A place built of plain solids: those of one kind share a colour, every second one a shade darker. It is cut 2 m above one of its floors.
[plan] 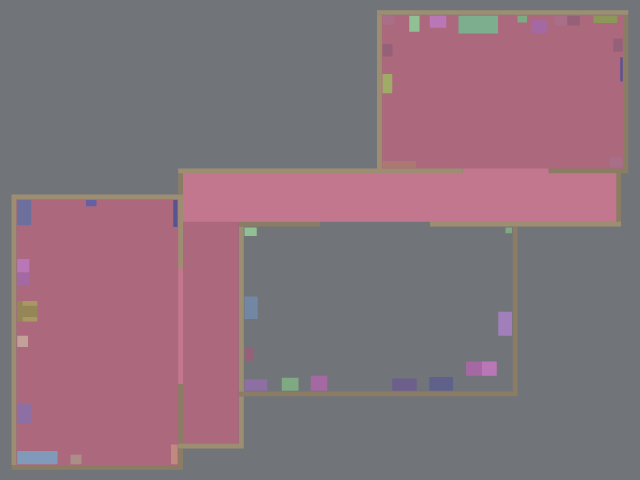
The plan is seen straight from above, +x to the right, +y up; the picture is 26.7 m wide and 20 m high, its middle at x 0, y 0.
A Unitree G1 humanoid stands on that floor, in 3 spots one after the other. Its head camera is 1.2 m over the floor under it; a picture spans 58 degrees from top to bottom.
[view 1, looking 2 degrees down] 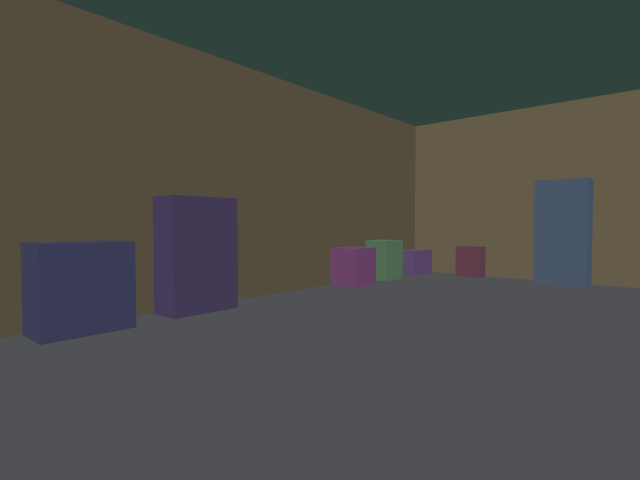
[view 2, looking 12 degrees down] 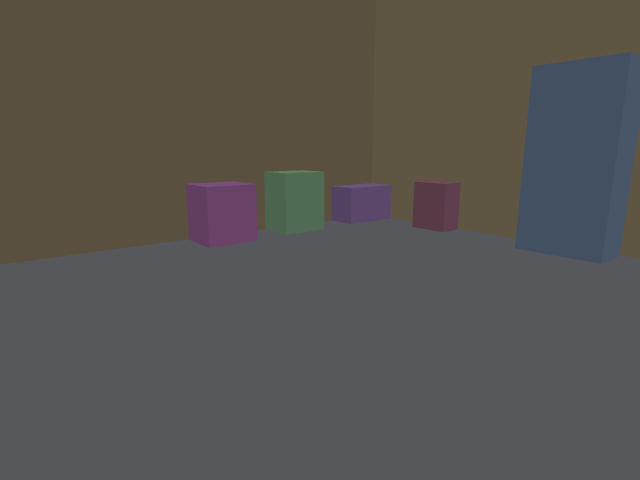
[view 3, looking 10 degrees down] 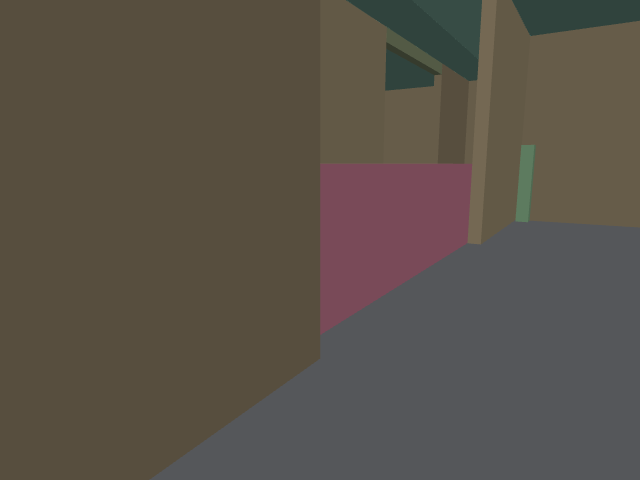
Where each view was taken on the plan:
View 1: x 6.94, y -0.78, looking -139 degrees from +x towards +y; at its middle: wall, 8.44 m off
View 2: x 2.50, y -0.78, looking -129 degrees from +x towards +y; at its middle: ground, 5.77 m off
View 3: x -2.14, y -0.78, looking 32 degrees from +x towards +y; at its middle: wall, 2.57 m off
